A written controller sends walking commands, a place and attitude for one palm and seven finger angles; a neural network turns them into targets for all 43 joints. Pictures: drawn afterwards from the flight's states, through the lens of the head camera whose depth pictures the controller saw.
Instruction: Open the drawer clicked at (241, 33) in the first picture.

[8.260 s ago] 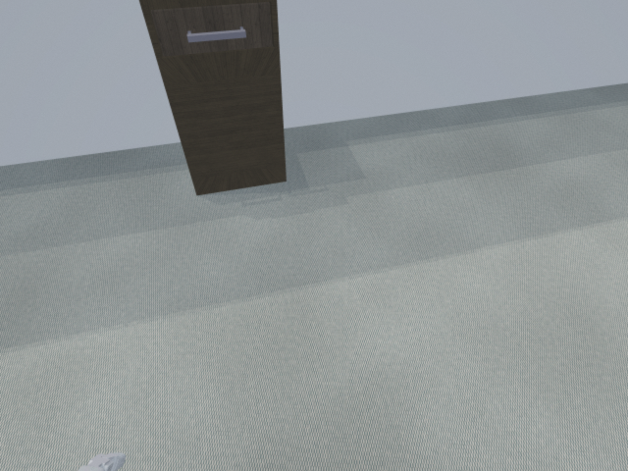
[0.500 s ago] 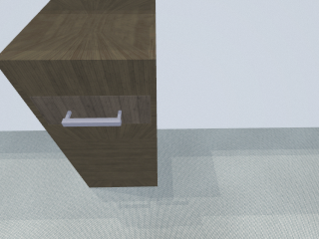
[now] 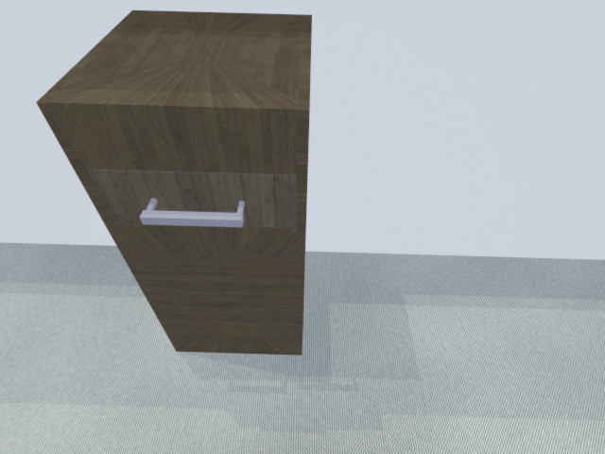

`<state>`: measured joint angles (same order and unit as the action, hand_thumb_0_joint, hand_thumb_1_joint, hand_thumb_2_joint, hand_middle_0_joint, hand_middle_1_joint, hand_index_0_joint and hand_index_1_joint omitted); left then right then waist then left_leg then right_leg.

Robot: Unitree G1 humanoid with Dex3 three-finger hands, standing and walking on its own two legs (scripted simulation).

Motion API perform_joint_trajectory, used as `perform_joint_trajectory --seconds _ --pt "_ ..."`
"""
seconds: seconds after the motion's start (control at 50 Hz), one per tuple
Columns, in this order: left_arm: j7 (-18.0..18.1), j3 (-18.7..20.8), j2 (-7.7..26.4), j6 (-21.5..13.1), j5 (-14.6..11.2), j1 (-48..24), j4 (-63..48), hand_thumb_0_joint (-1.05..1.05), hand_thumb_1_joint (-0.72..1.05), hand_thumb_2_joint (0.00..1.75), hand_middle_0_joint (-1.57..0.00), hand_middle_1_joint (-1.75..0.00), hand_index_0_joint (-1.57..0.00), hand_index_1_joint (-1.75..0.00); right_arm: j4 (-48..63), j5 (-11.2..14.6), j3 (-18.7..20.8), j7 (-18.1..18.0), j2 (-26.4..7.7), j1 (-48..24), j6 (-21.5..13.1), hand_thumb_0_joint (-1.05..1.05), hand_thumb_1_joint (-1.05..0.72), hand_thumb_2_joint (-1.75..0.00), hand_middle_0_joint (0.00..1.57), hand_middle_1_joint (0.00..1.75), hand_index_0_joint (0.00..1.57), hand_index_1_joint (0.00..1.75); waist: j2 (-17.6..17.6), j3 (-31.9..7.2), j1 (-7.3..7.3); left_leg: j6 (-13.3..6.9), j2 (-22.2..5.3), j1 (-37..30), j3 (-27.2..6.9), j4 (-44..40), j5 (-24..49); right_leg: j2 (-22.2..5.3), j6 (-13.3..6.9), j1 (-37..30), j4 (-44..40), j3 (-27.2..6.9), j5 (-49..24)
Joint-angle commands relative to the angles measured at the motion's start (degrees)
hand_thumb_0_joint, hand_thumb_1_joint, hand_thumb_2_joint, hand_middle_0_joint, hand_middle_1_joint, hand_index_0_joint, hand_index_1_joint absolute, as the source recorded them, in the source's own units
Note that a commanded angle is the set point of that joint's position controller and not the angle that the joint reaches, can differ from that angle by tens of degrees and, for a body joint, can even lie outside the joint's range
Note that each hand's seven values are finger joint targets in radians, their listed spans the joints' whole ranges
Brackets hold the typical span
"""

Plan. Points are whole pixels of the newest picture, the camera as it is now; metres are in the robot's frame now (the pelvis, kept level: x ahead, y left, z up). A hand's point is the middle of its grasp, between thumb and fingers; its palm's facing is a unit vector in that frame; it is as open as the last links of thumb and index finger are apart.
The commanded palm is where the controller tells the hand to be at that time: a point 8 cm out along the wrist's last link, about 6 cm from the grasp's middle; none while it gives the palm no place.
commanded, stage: come to a stop and stand still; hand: left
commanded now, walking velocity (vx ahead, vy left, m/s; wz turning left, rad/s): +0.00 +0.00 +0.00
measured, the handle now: (195, 211) +0.54 +0.24 -0.04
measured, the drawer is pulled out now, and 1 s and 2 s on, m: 0.00 0.00 0.00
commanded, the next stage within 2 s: look again from close up in 1.16 s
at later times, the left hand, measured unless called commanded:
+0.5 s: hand out of the picture -0.07 +0.17 -0.17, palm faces +0.04 -0.99 -0.14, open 7.4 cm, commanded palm none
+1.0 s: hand out of the picture -0.10 +0.19 -0.18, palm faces +0.10 -0.98 -0.15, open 7.4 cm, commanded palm none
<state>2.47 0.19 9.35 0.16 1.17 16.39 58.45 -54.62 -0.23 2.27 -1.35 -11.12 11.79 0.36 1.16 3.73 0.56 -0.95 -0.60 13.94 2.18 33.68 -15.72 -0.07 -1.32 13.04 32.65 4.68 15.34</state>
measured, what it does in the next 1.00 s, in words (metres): walks backwards: left foot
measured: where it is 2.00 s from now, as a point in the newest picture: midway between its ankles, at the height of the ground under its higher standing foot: outside the picture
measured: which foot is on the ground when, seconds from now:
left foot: down 0.00-0.70, up 0.72-0.88, down 0.90-1.00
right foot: down 0.00-0.90, up 0.92-1.00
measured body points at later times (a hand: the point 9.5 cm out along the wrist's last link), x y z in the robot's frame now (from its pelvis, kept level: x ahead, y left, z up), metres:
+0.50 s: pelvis -0.05 +0.01 +0.01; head -0.06 +0.02 +0.46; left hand -0.07 +0.22 -0.16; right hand -0.09 -0.21 -0.15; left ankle +0.03 +0.10 -0.73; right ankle +0.03 -0.11 -0.72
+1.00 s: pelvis -0.10 +0.02 +0.00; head -0.12 +0.04 +0.45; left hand -0.10 +0.24 -0.16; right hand -0.10 -0.20 -0.15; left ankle -0.10 +0.11 -0.73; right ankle -0.03 -0.10 -0.70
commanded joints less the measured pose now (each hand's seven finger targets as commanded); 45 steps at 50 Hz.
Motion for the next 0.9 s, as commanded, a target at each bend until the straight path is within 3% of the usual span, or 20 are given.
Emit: perform_joint_trajectory --seconds 0.0,0.04,0.16,0.2,0.44,0.5,0.56,0.62,0.64,0.66,0.68,0.7,0.72,0.74,0.76,0.8,0.82,0.84,0.86,0.88 --pt "0.1 1.0 6.2 -0.2 0.2 -0.4 -4.5 0.0 0.9 0.9 -0.2 -0.3 -0.2 -0.3 2.3 -1.3 0.2 0.8 -6.1 3.7 0.2 0.0 -0.9 -0.9 0.2 0.3 0.2 0.3 -0.5 7.1 0.8 -2.0 -6.2 7.4 -8.5 -14.0 -14.9 -4.3 -1.2 8.6 -11.8 -7.5 14.2" --pt "-0.2 0.8 6.0 -0.3 0.4 2.5 -3.8 0.0 0.9 0.9 -0.2 -0.3 -0.2 -0.3 2.0 -1.4 -0.1 0.9 -5.9 3.7 0.0 0.0 -0.9 -0.9 0.2 0.3 0.2 0.3 1.3 6.9 0.01 -2.3 -5.5 9.1 -8.9 -15.9 -16.5 -3.8 -0.9 7.1 -11.2 -7.7 12.9" --pt "-0.5 0.8 5.6 -1.0 0.0 5.8 -2.4 0.0 0.9 0.9 -0.2 -0.3 -0.2 -0.3 -0.1 -1.2 -0.9 0.7 -5.1 7.1 -0.5 0.0 -0.9 -0.9 0.2 0.3 0.2 0.3 -1.1 1.2 0.26 -2.2 -4.4 5.4 -7.5 -14.6 -12.1 -4.6 -0.9 5.1 -13.5 -8.9 12.7" --pt "-0.6 0.8 5.3 -1.1 0.0 6.3 -2.0 0.0 0.9 0.9 -0.2 -0.3 -0.2 -0.3 -1.0 -1.2 -1.0 0.6 -4.5 7.8 -0.5 0.0 -0.9 -0.9 0.2 0.3 0.2 0.3 -2.7 1.6 0.2 -2.0 -3.9 5.9 -7.0 -13.9 -11.1 -5.0 -1.1 5.3 -14.2 -9.6 13.7" --pt "-0.8 1.3 2.7 -0.6 0.0 8.5 0.6 0.0 0.9 0.9 -0.2 -0.3 -0.2 -0.3 -5.4 -1.4 -1.0 0.1 -3.0 11.3 -0.4 0.0 -0.9 -0.9 0.2 0.3 0.2 0.3 0.6 2.1 -0.67 -2.1 -4.4 11.9 -9.0 -16.2 -18.2 -3.5 -0.9 3.8 -9.7 -7.9 13.9" --pt "-1.0 1.6 1.5 -0.2 0.3 10.2 1.2 0.0 0.9 0.9 -0.2 -0.3 -0.2 -0.3 -5.3 -1.4 -0.5 0.0 -3.4 9.9 -0.1 0.0 -0.9 -0.9 0.2 0.3 0.2 0.3 1.4 2.1 -1.82 -2.7 -5.5 16.4 -10.5 -18.3 -22.3 -1.7 -0.4 0.3 -4.8 -5.7 10.8" --pt "-1.1 2.0 -0.1 0.3 0.5 14.3 2.1 0.0 0.9 0.9 -0.2 -0.3 -0.2 -0.3 -4.6 -1.3 0.1 0.0 -4.3 6.5 0.1 0.0 -0.9 -0.9 0.2 0.3 0.2 0.3 5.7 0.4 -3.7 -4.3 -8.4 22.5 -12.4 -22.0 -25.7 0.2 -0.1 -6.2 6.0 -2.3 5.7" --pt "-1.0 2.2 -0.8 0.6 0.8 18.2 2.6 0.0 0.9 0.9 -0.2 -0.3 -0.2 -0.3 -3.3 -1.3 0.4 0.3 -4.5 3.0 0.5 0.0 -0.9 -0.9 0.2 0.3 0.2 0.3 3.9 1.4 -5.45 -4.4 -7.8 27.6 -10.8 -19.9 -27.0 0.1 -0.4 -9.0 7.5 -3.5 6.8" --pt "-0.8 2.3 -0.7 0.6 0.9 19.3 2.4 0.0 0.9 0.9 -0.2 -0.3 -0.2 -0.3 -2.7 -1.3 0.5 0.4 -3.9 2.2 0.8 0.0 -0.9 -0.9 0.2 0.3 0.2 0.3 0.6 3.1 -5.77 -3.6 -5.9 28.1 -9.3 -15.8 -26.1 -1.1 -0.8 -7.3 3.3 -6.7 10.4" --pt "-0.6 2.5 0.6 0.4 1.0 19.3 1.8 0.0 0.9 0.9 -0.2 -0.3 -0.2 -0.3 -2.0 -1.2 0.5 0.6 -2.8 2.3 1.3 0.0 -0.9 -0.9 0.2 0.3 0.2 0.3 -5.7 4.8 -5.48 -1.7 -0.8 25.7 -5.8 -6.8 -24.4 -4.4 -2.4 -0.3 -6.9 -14.6 20.4" --pt "-0.2 2.8 3.4 0.1 0.9 16.7 0.7 0.0 0.9 0.9 -0.2 -0.3 -0.2 -0.3 -1.3 -0.9 0.5 0.7 -0.4 4.3 2.2 0.0 -0.9 -0.9 0.2 0.3 0.2 0.3 -15.6 4.9 -3.13 0.2 3.3 19.0 -1.1 9.5 -15.1 -13.2 -5.8 11.0 -22.1 -27.9 36.7" --pt "0.3 3.4 6.0 0.3 0.7 9.4 -1.5 0.0 0.9 0.9 -0.2 -0.3 -0.2 -0.3 -2.5 -1.0 1.3 0.6 0.0 7.9 2.9 0.0 -0.9 -0.9 0.2 0.3 0.2 0.3 -18.7 2.5 0.25 0.2 4.1 7.3 -0.8 26.6 -9.1 -19.6 -7.6 24.7 -31.8 -34.8 41.6" --pt "0.9 3.7 6.6 0.2 0.5 0.8 -4.0 0.0 0.9 0.9 -0.2 -0.3 -0.2 -0.3 -3.9 -1.3 2.0 0.6 -1.3 13.5 3.2 0.0 -0.9 -0.9 0.2 0.3 0.2 0.3 -16.8 1.3 5.29 -0.4 3.1 1.2 -3.6 36.0 -6.6 -18.7 -7.5 32.1 -31.7 -31.9 34.8" --pt "0.9 3.6 6.5 -0.2 0.8 -6.2 -5.6 0.0 0.9 0.9 -0.2 -0.3 -0.2 -0.3 -5.7 -1.2 2.0 0.9 -0.5 18.4 2.4 0.0 -0.9 -0.9 0.2 0.3 0.2 0.3 -13.3 -0.4 8.07 -0.6 1.9 -2.6 -2.4 36.3 -5.7 -15.3 -5.8 33.3 -28.4 -22.4 26.9" --pt "1.0 3.5 5.6 -0.4 1.0 -6.0 -6.0 0.0 0.9 0.9 -0.2 -0.3 -0.2 -0.3 -5.8 -1.0 1.2 1.0 1.3 20.3 1.5 0.0 -0.9 -0.9 0.2 0.3 0.2 0.3 -11.8 -0.5 7.45 -0.9 1.7 -3.1 -0.8 28.2 -8.1 -12.6 -4.5 29.3 -25.6 -17.0 20.5" --pt "0.8 3.6 5.2 0.1 0.9 0.8 -3.6 0.0 0.9 0.9 -0.2 -0.3 -0.2 -0.3 -5.5 -0.6 0.0 0.8 3.5 18.7 0.3 0.0 -0.9 -0.9 0.2 0.3 0.2 0.3 -9.6 1.6 3.7 -1.6 2.0 -4.1 0.9 5.6 -11.0 -10.7 -3.9 22.0 -21.2 -15.9 18.9" --pt "0.6 3.3 4.5 0.6 0.7 3.4 -2.4 0.0 0.9 0.9 -0.2 -0.3 -0.2 -0.3 -5.8 -0.6 -0.5 0.6 4.2 18.7 -0.1 0.0 -0.9 -0.9 0.2 0.3 0.2 0.3 -6.5 4.3 2.36 -1.3 3.0 -4.9 2.2 -7.0 -9.2 -8.3 -3.2 20.5 -16.7 -14.9 20.8" --pt "0.3 3.1 3.0 1.1 0.3 6.1 -2.0 0.0 0.9 0.9 -0.2 -0.3 -0.2 -0.3 -5.6 -0.9 -0.6 0.0 2.0 18.9 -0.4 0.0 -0.9 -0.9 0.2 0.3 0.2 0.3 0.9 5.0 1.57 -1.7 1.2 -4.7 -1.2 -13.8 -10.2 -5.0 -1.9 20.0 -9.2 -13.4 18.9" --pt "-0.3 2.8 0.3 1.0 -0.5 7.8 -2.1 0.0 0.9 0.9 -0.2 -0.3 -0.2 -0.3 -4.4 -1.8 -0.2 -0.3 -1.3 17.0 -1.1 0.0 -0.9 -0.9 0.2 0.3 0.2 0.3 11.7 4.6 0.69 -5.5 -9.7 0.3 -16.4 -21.4 -19.2 0.2 0.6 19.2 1.6 -8.3 10.3" --pt "-0.9 3.1 -0.1 0.8 -0.6 6.4 -3.2 0.0 0.9 0.9 -0.2 -0.3 -0.2 -0.3 -1.6 -1.9 0.5 -1.0 -4.3 11.8 -1.0 0.0 -0.9 -0.9 0.2 0.3 0.2 0.3 10.8 5.5 -0.43 -9.1 -16.7 10.3 -21.0 -25.9 -20.7 0.7 1.4 14.3 10.8 -4.1 5.4"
